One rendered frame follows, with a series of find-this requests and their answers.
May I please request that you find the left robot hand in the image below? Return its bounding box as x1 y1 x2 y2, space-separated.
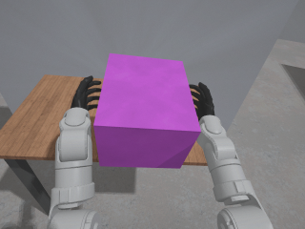
71 75 102 111

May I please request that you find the left robot forearm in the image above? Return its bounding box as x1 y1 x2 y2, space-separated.
47 107 95 229

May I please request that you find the robot right upper arm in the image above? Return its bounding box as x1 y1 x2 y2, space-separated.
216 204 273 229

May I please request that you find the table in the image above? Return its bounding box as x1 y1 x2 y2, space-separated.
0 74 208 215

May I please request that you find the right robot forearm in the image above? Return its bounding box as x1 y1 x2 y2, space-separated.
196 114 274 229

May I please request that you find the carton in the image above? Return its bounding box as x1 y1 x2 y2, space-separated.
93 53 201 169

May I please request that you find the right robot hand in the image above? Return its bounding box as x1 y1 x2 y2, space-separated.
189 82 215 122

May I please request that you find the robot left upper arm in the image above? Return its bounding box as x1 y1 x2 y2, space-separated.
48 208 102 229

